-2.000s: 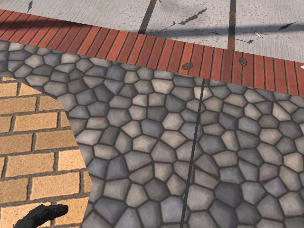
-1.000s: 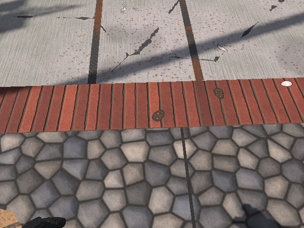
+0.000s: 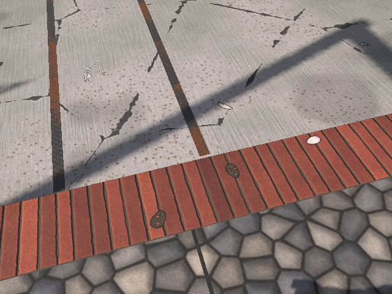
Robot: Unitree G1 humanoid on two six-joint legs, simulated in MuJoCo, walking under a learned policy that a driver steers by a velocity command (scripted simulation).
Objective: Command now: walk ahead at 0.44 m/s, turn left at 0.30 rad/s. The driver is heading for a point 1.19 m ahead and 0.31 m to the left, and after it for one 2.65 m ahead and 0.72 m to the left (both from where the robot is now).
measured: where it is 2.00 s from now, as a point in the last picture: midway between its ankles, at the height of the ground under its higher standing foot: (172, 281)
